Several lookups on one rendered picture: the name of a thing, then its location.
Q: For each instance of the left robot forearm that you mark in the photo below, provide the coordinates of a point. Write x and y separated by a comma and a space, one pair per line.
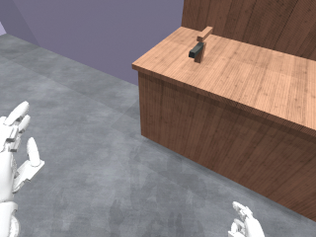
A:
9, 224

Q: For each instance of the counter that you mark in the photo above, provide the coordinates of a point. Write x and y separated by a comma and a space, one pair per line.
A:
245, 106

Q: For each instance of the left robot hand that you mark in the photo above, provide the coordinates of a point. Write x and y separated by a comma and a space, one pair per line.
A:
11, 130

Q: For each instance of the right robot hand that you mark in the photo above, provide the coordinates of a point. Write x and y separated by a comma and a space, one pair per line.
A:
251, 226

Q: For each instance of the tap lever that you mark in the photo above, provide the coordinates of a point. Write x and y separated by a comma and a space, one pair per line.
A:
193, 52

